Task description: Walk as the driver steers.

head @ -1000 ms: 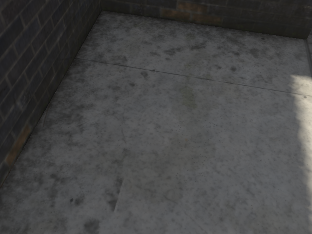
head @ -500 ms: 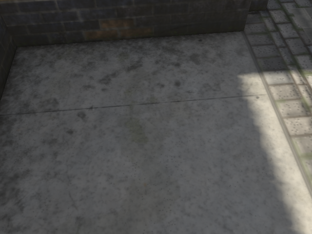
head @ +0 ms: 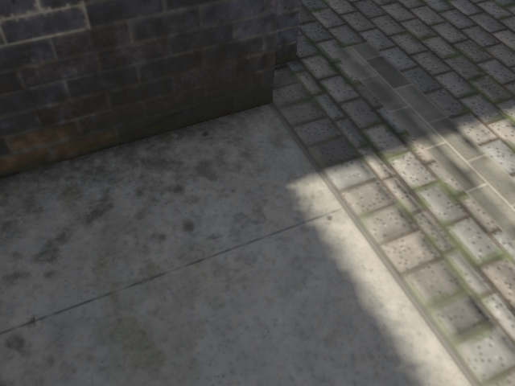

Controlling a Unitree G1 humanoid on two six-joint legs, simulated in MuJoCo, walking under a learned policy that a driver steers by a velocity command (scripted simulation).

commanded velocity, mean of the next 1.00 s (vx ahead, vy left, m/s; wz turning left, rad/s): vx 0.35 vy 0.00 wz -0.05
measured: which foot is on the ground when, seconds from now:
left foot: down 0.00-0.36, up 0.38-0.76, down 0.78-1.00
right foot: up 0.00-0.32, down 0.34-0.80, up 0.82-1.00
